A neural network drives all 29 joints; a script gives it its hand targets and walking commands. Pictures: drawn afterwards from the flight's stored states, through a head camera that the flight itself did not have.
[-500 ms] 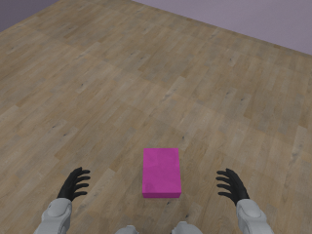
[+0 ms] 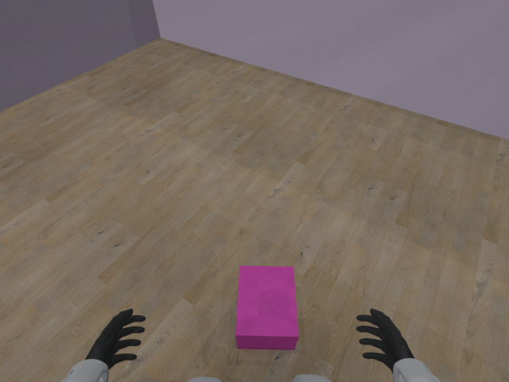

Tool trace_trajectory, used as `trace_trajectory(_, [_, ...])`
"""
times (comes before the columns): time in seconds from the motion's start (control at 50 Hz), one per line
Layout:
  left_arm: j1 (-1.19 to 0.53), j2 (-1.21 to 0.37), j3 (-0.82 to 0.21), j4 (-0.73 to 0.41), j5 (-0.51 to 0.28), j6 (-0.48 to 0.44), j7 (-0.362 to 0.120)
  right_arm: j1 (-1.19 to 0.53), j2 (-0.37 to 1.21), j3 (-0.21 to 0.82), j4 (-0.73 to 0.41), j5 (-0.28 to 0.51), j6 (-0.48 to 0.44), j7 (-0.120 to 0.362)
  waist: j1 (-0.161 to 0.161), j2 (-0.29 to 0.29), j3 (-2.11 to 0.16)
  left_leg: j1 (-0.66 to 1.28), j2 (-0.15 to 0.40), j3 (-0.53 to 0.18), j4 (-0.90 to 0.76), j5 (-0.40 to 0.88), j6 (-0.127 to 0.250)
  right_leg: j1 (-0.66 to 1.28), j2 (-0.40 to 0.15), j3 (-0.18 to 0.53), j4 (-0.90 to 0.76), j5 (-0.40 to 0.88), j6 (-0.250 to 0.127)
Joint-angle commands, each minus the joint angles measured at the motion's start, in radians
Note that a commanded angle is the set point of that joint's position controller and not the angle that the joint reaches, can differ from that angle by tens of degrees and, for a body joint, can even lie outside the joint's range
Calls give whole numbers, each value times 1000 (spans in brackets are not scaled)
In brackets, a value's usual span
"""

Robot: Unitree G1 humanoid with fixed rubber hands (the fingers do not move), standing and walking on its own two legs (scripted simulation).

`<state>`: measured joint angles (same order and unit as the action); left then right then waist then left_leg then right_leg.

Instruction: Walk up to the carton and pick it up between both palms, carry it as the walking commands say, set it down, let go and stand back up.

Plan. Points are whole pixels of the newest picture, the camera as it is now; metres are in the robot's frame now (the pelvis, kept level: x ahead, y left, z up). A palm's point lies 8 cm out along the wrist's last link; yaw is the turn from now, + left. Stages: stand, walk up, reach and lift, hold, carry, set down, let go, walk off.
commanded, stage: let go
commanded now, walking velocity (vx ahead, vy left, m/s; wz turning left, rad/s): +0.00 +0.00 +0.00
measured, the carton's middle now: (266, 306) +0.50 -0.04 -0.68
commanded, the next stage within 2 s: stand in 0.04 s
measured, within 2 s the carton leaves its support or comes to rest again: neither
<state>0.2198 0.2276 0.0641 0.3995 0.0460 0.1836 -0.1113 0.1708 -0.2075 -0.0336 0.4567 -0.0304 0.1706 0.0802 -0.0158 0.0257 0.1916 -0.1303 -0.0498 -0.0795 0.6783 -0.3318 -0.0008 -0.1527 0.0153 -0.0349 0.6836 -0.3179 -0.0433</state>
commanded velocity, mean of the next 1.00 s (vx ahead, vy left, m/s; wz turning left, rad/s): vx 0.00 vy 0.00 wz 0.00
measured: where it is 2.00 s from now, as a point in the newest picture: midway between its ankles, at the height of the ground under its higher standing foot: outside the picture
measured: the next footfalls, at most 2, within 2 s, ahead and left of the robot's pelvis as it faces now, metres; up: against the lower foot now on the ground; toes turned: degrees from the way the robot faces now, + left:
none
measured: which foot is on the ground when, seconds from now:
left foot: down 0.00-1.00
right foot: down 0.00-1.00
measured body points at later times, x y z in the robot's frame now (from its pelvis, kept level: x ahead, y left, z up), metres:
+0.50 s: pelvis +0.06 +0.01 +0.00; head +0.03 +0.00 +0.45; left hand +0.22 +0.26 -0.07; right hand +0.23 -0.27 -0.05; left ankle +0.04 +0.12 -0.72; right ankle +0.05 -0.10 -0.72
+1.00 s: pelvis +0.07 +0.01 +0.00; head +0.04 +0.00 +0.45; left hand +0.22 +0.26 -0.08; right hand +0.23 -0.27 -0.05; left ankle +0.04 +0.12 -0.72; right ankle +0.05 -0.10 -0.72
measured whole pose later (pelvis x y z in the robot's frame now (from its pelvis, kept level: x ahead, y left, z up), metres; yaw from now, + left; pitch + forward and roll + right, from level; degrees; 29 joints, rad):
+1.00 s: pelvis +0.07 +0.01 +0.00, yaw +0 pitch -4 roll +0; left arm 0.24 0.23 0.07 0.64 0.04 0.01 0.01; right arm 0.27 -0.32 -0.06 0.46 -0.03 0.01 -0.02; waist -0.02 0.01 0.01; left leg -0.18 -0.05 -0.07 0.68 -0.42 0.02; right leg -0.20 0.02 -0.03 0.68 -0.41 -0.03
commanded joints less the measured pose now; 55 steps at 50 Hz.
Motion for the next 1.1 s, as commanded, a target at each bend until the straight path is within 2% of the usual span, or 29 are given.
trace_trajectory(0.0, [-107, 111, 22, -192, 16, -11, 8, -73, -118, -36, -276, -23, -4, 0, 58, -64, 5, -58, 33, 70, -269, -131, 23, 72, -21, 53, -314, -161, 15])
trace_trajectory(0.02, [-60, 210, 66, -12, -33, -70, 67, -25, -209, -57, -46, 16, -65, -43, 30, 8, -217, -163, 26, -19, -209, -182, 2, -101, -55, 141, -260, -233, 42])
trace_trajectory(0.04, [-45, 253, 64, 3, -21, -93, 83, 16, -218, -62, -20, 5, -85, -51, 23, -19, -177, -177, 27, -21, -198, -267, 11, -154, -56, 136, -287, -353, 45])
trace_trajectory(0.08, [-45, 253, 65, 34, -3, -119, 87, 43, -223, -65, 18, -8, -105, -54, 15, -66, -155, -205, 28, -47, -162, -342, 17, -209, -69, 174, -318, -470, 38])
trace_trajectory(0.1, [-45, 254, 65, 49, 7, -127, 95, 53, -227, -66, 22, -16, -114, -55, 14, -75, -132, -208, 10, -36, -123, -344, 29, -249, -76, 196, -343, -531, 25])
trace_trajectory(0.12, [-63, 259, 66, 46, 13, -133, 97, 58, -222, -71, 18, -17, -120, -55, 11, -121, -111, -197, -3, -20, -92, -286, 28, -290, -83, 213, -366, -542, 21])
trace_trajectory(0.14, [-74, 258, 68, 53, 16, -142, 101, 75, -214, -72, 22, -18, -126, -57, 4, -136, -89, -192, -4, -15, -80, -237, 34, -318, -91, 233, -384, -539, 14])
trace_trajectory(0.18, [-99, 246, 71, 61, 13, -158, 107, 88, -201, -70, 28, -17, -148, -61, -4, -117, -78, -186, 10, -19, -99, -119, 38, -301, -92, 228, -354, -428, 15])
trace_trajectory(0.2, [-96, 243, 73, 67, 11, -162, 107, 86, -212, -71, 24, -16, -156, -64, 3, -104, -103, -193, 27, -34, -118, -98, 41, -264, -84, 211, -315, -360, 16])
trace_trajectory(0.26, [-87, 229, 70, 93, 2, -176, 108, 62, -242, -69, 21, -12, -175, -70, 20, -50, -114, -244, 60, -87, -177, -118, 56, -206, -63, 171, -251, -238, 20])
trace_trajectory(0.28, [-82, 236, 71, 100, 2, -181, 110, 50, -247, -67, 21, -10, -178, -70, 31, -64, -116, -258, 58, -89, -174, -123, 54, -192, -65, 184, -264, -244, 19])
trace_trajectory(0.3, [-78, 242, 70, 102, 0, -183, 109, 58, -253, -69, 19, -10, -180, -70, 28, -67, -117, -266, 63, -95, -174, -117, 57, -181, -73, 192, -264, -243, 14])
trace_trajectory(0.32, [-71, 232, 70, 109, 1, -189, 106, 50, -256, -71, 16, -9, -185, -74, 30, -37, -118, -267, 63, -96, -175, -84, 61, -172, -76, 192, -256, -205, 12])
trace_trajectory(0.38, [-64, 245, 68, 134, -3, -200, 106, 56, -261, -68, 22, -3, -195, -77, 29, -42, -170, -208, 74, -85, -150, 88, 58, -123, -87, 191, -252, -49, 12])
trace_trajectory(0.42, [-58, 242, 67, 144, -4, -205, 106, 49, -267, -70, 22, 1, -196, -81, 28, -65, -195, -172, 82, -79, -133, 222, 51, -84, -84, 166, -226, 156, 13])
trace_trajectory(0.44, [-51, 240, 64, 152, -8, -206, 107, 49, -269, -70, 25, -1, -196, -84, 29, -45, -223, -155, 86, -75, -125, 269, 50, -54, -87, 163, -208, 242, 14])
trace_trajectory(0.48, [-39, 243, 65, 164, -14, -203, 109, 56, -271, -72, 31, 4, -196, -87, 32, -51, -265, -122, 93, -66, -101, 418, 48, -10, -85, 140, -169, 409, 12])
trace_trajectory(0.56, [-21, 247, 62, 185, -14, -196, 116, 59, -266, -68, 39, 5, -184, -97, 32, -53, -280, -112, 96, -47, -72, 511, 41, 24, -91, 137, -150, 530, 8])
trace_trajectory(0.6, [-18, 243, 61, 195, -14, -194, 117, 56, -267, -68, 39, 2, -182, -100, 36, -62, -286, -102, 96, -42, -65, 516, 42, 32, -93, 138, -154, 539, 10])
trace_trajectory(0.64, [-35, 246, 64, 196, -9, -193, 120, 59, -266, -69, 40, 0, -180, -104, 25, -41, -279, -97, 95, -42, -75, 486, 43, 17, -96, 146, -161, 512, 6])
trace_trajectory(0.72, [-37, 249, 65, 207, -6, -198, 123, 54, -264, -68, 36, 0, -181, -106, 22, -63, -293, -100, 92, -39, -76, 441, 45, 35, -100, 151, -174, 510, 3])
trace_trajectory(0.76, [-48, 249, 66, 205, -5, -198, 123, 51, -268, -67, 34, -3, -183, -108, 20, -39, -253, -103, 94, -50, -97, 419, 48, 5, -97, 151, -185, 445, 2])
trace_trajectory(0.8, [-50, 246, 64, 209, -6, -200, 124, 43, -268, -64, 35, 0, -186, -107, 26, -52, -249, -108, 94, -55, -111, 392, 49, 3, -92, 151, -189, 415, 2])
trace_trajectory(0.82, [-53, 239, 62, 211, -8, -203, 123, 42, -272, -64, 34, -3, -188, -108, 27, -28, -247, -108, 98, -61, -119, 375, 53, 3, -91, 151, -191, 391, 0])
trace_trajectory(0.88, [-63, 246, 61, 217, -10, -206, 123, 39, -274, -62, 36, 0, -192, -106, 27, -56, -211, -119, 97, -66, -137, 325, 53, -15, -93, 160, -213, 339, 0])
trace_trajectory(1.02, [-78, 255, 56, 226, -6, -218, 120, 38, -278, -56, 37, 1, -201, -105, 16, -44, -165, -134, 91, -73, -158, 202, 54, -68, -104, 185, -259, 164, -13])
trace_trajectory(1.04, [-83, 255, 56, 227, -6, -220, 119, 37, -275, -53, 39, 2, -202, -104, 20, -57, -157, -137, 93, -79, -168, 204, 52, -64, -98, 175, -259, 164, -9])
trace_trajectory(1.08, [-74, 254, 57, 229, -10, -223, 119, 37, -285, -57, 34, 0, -207, -104, 20, -46, -156, -142, 91, -74, -165, 190, 57, -63, -102, 184, -262, 162, -10])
